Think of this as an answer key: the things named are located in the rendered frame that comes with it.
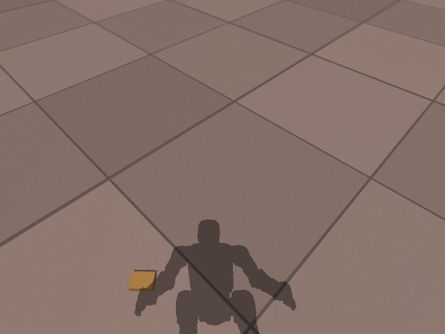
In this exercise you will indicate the small box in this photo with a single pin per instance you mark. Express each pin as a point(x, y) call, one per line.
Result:
point(142, 281)

